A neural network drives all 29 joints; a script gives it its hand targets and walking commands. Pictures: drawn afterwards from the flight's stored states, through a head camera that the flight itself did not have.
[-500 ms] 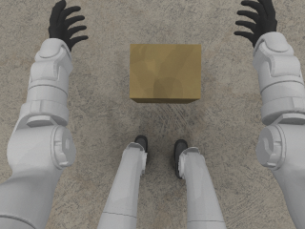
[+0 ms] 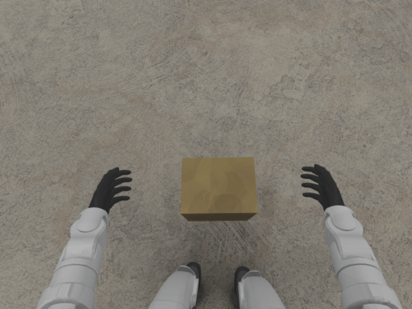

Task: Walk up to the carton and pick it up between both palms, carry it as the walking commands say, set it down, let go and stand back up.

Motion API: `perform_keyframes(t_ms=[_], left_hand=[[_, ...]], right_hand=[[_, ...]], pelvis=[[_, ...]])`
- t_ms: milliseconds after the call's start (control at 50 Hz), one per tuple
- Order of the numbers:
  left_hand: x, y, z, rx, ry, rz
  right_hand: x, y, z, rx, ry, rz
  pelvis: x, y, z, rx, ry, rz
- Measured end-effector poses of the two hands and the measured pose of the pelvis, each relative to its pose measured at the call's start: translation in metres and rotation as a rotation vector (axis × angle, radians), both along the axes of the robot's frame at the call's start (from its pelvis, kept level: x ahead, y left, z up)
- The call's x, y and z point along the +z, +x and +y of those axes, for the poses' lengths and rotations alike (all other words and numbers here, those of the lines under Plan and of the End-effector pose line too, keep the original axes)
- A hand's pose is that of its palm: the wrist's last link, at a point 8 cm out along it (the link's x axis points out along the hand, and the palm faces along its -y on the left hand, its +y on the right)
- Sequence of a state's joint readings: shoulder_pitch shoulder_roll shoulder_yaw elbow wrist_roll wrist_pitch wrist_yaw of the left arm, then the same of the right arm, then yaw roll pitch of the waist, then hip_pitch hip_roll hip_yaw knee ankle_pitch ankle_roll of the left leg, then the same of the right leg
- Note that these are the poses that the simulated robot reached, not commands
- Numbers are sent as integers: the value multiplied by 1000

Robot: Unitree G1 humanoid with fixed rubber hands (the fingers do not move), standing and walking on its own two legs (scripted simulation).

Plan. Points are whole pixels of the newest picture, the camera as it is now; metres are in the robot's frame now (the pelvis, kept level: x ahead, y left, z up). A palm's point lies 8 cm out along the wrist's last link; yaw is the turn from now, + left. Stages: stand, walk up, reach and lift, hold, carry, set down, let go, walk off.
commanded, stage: let go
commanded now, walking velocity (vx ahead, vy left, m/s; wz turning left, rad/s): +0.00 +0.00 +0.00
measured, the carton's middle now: (217, 192) +0.43 +0.01 -0.60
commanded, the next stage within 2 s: stand in 0.78 s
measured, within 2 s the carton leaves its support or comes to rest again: neither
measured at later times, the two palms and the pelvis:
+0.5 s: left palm (100, 287) +0.15 +0.21 -0.04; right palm (379, 306) +0.15 -0.25 -0.04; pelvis -0.02 -0.02 +0.03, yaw +0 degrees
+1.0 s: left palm (57, 272) +0.16 +0.29 -0.05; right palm out of the picture +0.14 -0.27 -0.05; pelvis +0.02 +0.01 +0.02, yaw -1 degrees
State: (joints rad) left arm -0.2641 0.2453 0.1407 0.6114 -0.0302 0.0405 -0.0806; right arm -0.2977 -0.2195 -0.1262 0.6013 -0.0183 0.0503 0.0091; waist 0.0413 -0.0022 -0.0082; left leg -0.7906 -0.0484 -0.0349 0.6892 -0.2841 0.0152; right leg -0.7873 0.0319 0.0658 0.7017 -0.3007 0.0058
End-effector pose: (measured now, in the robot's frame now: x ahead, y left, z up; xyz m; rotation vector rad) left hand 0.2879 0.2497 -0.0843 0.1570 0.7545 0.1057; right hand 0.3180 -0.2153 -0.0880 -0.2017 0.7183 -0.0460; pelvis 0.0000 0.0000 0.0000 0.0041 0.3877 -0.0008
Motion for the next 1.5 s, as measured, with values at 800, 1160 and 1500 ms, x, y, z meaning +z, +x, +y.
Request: perform_keyframes(t_ms=[800,1160,1500], left_hand=[[45,-126,-17,-67,39,78],[25,-128,52,9,164,136],[20,-153,46,2,172,196]], right_hand=[[47,-175,-14,-57,25,84],[45,-176,-71,-134,-204,163],[31,-204,-74,-129,-191,246]], pelvis=[[25,-7,8,-20,-9,-545],[26,33,13,-17,-12,-398],[30,21,7,-14,-11,-417]])
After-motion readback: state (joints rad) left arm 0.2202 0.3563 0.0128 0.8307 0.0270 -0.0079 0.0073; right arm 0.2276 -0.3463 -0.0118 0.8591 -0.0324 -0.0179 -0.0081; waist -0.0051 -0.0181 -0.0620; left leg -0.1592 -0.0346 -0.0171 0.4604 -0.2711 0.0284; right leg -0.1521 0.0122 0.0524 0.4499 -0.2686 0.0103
